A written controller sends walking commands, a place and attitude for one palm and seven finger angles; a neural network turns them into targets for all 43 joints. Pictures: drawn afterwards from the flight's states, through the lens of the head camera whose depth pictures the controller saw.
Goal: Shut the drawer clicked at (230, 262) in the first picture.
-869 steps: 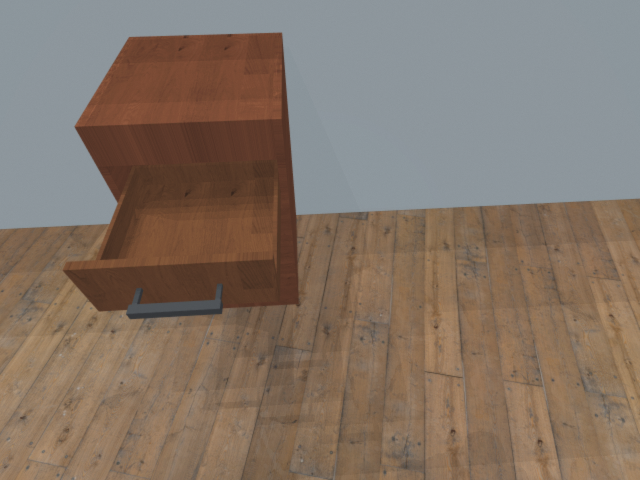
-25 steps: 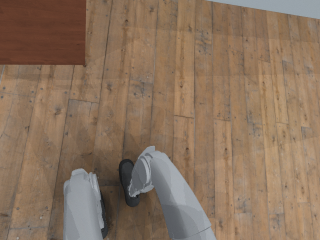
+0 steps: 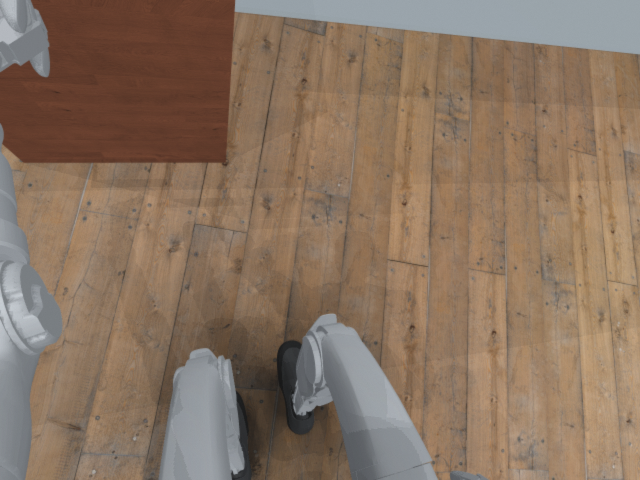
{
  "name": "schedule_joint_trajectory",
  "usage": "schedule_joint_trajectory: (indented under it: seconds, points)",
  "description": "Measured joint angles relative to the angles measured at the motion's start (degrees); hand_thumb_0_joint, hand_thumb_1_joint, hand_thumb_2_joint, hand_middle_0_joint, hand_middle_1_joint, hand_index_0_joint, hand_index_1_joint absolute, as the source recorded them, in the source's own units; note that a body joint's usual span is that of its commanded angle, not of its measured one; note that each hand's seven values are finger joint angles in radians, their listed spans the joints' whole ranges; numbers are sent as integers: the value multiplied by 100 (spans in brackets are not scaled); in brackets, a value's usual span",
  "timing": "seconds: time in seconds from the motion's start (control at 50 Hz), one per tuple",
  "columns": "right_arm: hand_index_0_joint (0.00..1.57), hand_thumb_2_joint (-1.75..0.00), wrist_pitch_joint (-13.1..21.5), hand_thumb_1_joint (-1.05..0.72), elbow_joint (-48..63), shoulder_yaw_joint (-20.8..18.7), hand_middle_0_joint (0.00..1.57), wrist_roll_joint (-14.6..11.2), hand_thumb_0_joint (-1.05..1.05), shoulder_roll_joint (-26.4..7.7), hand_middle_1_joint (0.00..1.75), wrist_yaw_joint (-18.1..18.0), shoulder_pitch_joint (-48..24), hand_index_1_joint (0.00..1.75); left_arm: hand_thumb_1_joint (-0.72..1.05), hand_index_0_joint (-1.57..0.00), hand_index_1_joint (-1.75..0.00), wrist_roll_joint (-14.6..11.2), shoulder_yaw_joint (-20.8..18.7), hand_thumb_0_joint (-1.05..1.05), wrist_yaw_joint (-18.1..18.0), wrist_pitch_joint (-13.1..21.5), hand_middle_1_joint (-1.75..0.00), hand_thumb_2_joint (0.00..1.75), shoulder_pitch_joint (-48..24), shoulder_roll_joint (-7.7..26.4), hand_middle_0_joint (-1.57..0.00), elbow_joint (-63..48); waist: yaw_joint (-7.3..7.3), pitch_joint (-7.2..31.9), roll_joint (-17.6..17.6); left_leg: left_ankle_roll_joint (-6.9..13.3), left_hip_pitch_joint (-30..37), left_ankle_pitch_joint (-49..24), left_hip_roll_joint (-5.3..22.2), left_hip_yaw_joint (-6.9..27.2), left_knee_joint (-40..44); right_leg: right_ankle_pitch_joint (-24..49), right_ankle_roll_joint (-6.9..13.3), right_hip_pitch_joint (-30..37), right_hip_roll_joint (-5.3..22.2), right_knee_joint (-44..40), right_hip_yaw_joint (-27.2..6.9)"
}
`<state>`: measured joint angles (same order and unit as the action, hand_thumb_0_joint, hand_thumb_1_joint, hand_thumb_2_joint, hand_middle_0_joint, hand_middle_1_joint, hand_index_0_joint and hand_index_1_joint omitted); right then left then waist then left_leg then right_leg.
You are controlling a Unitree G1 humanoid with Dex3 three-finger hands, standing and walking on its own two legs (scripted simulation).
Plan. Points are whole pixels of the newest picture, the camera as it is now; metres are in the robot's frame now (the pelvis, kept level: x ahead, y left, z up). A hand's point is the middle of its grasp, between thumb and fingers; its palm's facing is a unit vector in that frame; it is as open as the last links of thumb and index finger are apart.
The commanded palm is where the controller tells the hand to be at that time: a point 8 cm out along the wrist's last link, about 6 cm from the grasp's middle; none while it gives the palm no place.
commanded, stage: draw the hand back to the body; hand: left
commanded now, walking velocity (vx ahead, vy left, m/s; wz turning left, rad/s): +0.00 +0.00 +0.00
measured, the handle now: out of the picture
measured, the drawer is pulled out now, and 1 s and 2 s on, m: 0.00 0.00 0.00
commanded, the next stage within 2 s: step back with the hand held close in 1.46 s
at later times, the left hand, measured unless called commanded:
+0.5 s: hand out of the picture +0.44 +0.24 +0.15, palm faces +0.05 -1.00 -0.06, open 3.3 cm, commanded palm +0.41 +0.26 +0.16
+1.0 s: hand out of the picture +0.32 +0.25 +0.28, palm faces +0.34 -0.88 -0.33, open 3.3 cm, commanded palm +0.27 +0.29 +0.30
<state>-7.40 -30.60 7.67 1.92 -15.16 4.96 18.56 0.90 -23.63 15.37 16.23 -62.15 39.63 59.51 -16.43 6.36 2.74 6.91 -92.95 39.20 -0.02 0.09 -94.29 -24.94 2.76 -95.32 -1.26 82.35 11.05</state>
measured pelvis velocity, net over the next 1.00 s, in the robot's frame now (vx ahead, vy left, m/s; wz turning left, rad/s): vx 0.09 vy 0.00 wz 0.11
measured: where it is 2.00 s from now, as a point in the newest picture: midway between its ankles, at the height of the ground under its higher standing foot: (266, 429)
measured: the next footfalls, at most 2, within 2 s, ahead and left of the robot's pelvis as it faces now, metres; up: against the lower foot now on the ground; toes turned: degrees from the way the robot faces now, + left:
none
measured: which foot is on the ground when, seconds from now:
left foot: down 0.00-1.00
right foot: down 0.00-1.00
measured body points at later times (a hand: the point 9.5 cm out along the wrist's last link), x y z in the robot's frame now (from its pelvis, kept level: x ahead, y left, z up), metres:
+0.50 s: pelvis +0.06 +0.01 +0.12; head +0.18 +0.05 +0.55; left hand +0.43 +0.29 +0.15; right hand +0.20 -0.22 +0.02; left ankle +0.02 +0.05 -0.53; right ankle +0.11 -0.10 -0.53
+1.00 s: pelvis +0.09 +0.00 +0.19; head +0.10 -0.01 +0.64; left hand +0.30 +0.29 +0.30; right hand +0.29 -0.19 +0.10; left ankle +0.02 +0.05 -0.53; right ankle +0.11 -0.10 -0.53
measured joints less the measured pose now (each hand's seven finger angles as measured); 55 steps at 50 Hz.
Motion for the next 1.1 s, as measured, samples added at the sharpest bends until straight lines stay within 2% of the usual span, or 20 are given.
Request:
schedule_joint_trajectory:
  seconds: [0.12, 0.16, 0.2, 0.3, 0.36, 0.42, 0.48, 0.54, 0.6, 0.64, 0.7, 0.76, 0.82, 0.94, 1.1]
  points:
    - [21, -90, 71, -91, -17, -141, 21, 17, 0, -58, 30, -39, -239, 30, 89, -140, -160, -90, 86, 2, -58, 201, -159, 90, 133, -232, -140, -6, 83, 99, -26, -50, 170, 59, -66, 103, 100, -128, 15, 202, 40, -75, 72]
    - [21, -90, 41, -91, 31, -229, 21, -3, 0, -61, 30, -32, -286, 30, 90, -140, -160, -145, 101, 2, -32, 224, -159, 90, 458, -336, -139, -503, 138, 103, 5, -75, 267, 66, -61, 127, 176, -140, 17, 308, 22, -161, 83]
    - [21, -90, -8, -91, 100, -323, 21, -66, 0, -42, 30, -18, -310, 30, 90, -140, -160, -276, 143, 2, 26, 169, -159, 90, 1022, -502, -139, -1255, 252, 83, 38, -103, 490, 38, -40, 120, 364, -120, 10, 528, -24, -357, 50]
    - [20, -90, -14, -91, 199, -376, 20, -323, 0, 32, 30, -8, -294, 30, 90, -140, -160, -753, 569, 2, 101, -396, -159, 90, 2580, -1132, -139, -2789, 654, 64, 46, -130, 1508, -196, -53, 37, 1281, 56, -50, 1502, -101, -1180, -129]
    - [20, -90, 135, -91, 205, -318, 20, -428, 0, 76, 30, -79, -307, 30, 90, -140, -160, -961, 741, 2, -68, -632, -159, 90, 3324, -1445, -139, -3201, 810, 162, -12, -110, 2194, -329, -99, -5, 1876, 147, -69, 2147, -105, -1664, -225]
    - [21, -90, 368, -91, 214, -337, 21, -447, 0, 110, 30, -173, -334, 30, 90, -140, -160, -1103, 837, 2, -330, -567, -159, 90, 3861, -1656, -139, -3414, 923, 269, -48, -134, 2801, -441, -153, 5, 2325, 187, -72, 2742, -85, -2033, -260]
    - [21, -90, 555, -91, 224, -402, 21, -439, 0, 95, 30, -247, -378, 30, 90, -140, -160, -1175, 993, 2, -418, -342, -159, 90, 4277, -1780, -139, -3593, 1047, 335, -50, -150, 3364, -517, -197, 29, 2679, 207, -79, 3302, -67, -2332, -272]
    - [21, -90, 636, -91, 250, -453, 21, -458, 0, 40, 30, -308, -423, 30, 90, -140, -160, -1220, 1220, 2, -283, -198, -160, 90, 4608, -1845, -140, -3715, 1166, 361, -50, -141, 3888, -582, -233, 34, 2992, 229, -92, 3812, -53, -2587, -297]
    - [21, -90, 652, -91, 326, -481, 21, -492, 0, -25, 30, -367, -465, 30, 90, -140, -160, -1289, 1388, 2, -76, -234, -160, 90, 4949, -1920, -139, -3833, 1241, 338, -30, -134, 4364, -654, -264, 20, 3285, 264, -107, 4266, -39, -2819, -336]
    - [21, -90, 553, -91, 375, -520, 21, -488, 0, 2, 30, -451, -513, 30, 90, -140, -160, -993, 1557, 2, -413, -435, -160, 90, 5239, -1936, -140, -4026, 1302, 265, -73, -132, 4757, -727, -290, -50, 3562, 304, -112, 4601, -29, -2995, -425]
    - [20, -90, 463, -91, 478, -565, 20, -467, 0, 55, 30, -605, -520, 30, 90, -140, -160, -701, 1760, 2, -1065, -833, -159, 90, 5836, -2062, -139, -4483, 1369, 158, -40, -185, 5375, -906, -338, -107, 4077, 414, -141, 5163, -5, -3382, -524]
    - [20, -90, 474, -91, 510, -539, 20, -449, 0, 111, 30, -747, -478, 30, 90, -140, -160, -553, 1872, 2, -1541, -1110, -159, 90, 6436, -2128, -139, -5029, 1468, 85, 6, -192, 5948, -1063, -373, -139, 4552, 513, -149, 5686, 5, -3747, -592]
    - [20, -90, 535, -91, 433, -481, 20, -447, 0, 187, 30, -860, -446, 30, 89, -140, -160, -486, 1871, 2, -1861, -1273, -159, 90, 6830, -2100, -139, -5510, 1582, 5, 15, -175, 6473, -1192, -392, -128, 4955, 589, -145, 6180, 5, -4063, -610]
    - [20, -90, 752, -91, 167, -393, 21, -440, 1, 252, 30, -913, -492, 30, 90, -140, -160, -460, 1686, 2, -2145, -1386, -159, 90, 7272, -2065, -139, -6275, 1735, -188, 86, -203, 7377, -1434, -396, -55, 5635, 760, -113, 7068, -15, -4663, -586]
    - [21, -90, 1000, -91, -59, -426, 21, -373, 1, 251, 30, -826, -570, 30, 89, -140, -160, -502, 1433, 2, -2064, -1340, -159, 90, 8359, -2078, -139, -7472, 1830, -343, 160, -247, 8267, -1694, -344, -86, 6365, 966, -53, 7882, -99, -5262, -658]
